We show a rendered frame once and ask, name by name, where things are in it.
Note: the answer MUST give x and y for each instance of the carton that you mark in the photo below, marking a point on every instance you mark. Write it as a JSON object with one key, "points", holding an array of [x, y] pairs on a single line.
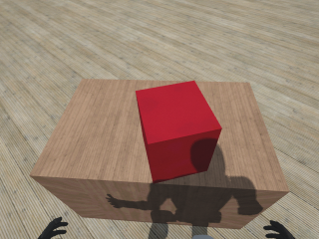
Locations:
{"points": [[180, 130]]}

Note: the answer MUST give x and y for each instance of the pedestal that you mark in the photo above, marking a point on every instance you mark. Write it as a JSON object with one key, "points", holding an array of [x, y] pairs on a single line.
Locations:
{"points": [[96, 162]]}

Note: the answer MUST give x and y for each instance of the left robot hand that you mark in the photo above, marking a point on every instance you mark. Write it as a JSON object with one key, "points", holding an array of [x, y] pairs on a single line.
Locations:
{"points": [[48, 233]]}

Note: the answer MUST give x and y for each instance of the right robot hand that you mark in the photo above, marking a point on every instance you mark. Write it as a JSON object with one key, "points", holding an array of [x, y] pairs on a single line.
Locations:
{"points": [[277, 227]]}

